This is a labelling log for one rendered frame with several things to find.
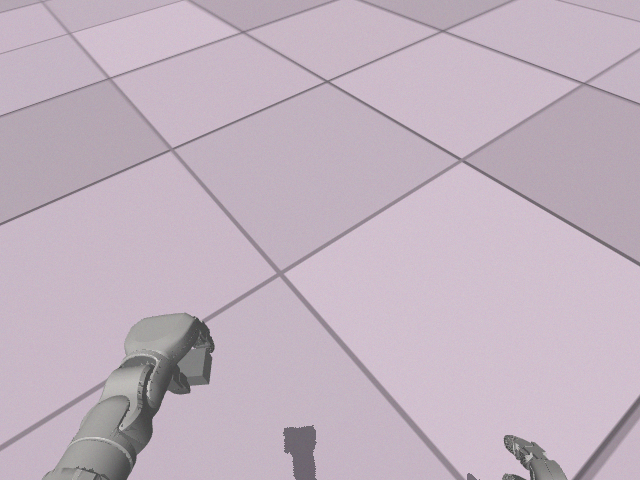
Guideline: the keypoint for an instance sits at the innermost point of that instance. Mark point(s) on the small box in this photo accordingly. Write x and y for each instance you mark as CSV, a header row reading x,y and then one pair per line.
x,y
196,366

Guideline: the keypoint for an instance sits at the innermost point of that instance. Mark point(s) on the left robot hand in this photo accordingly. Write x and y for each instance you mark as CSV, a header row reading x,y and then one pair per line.
x,y
171,335

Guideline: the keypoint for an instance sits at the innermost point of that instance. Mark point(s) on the right robot hand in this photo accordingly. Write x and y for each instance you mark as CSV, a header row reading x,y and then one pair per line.
x,y
534,459

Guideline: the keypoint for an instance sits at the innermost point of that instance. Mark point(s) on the left robot arm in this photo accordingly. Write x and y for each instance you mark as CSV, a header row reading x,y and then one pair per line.
x,y
119,426

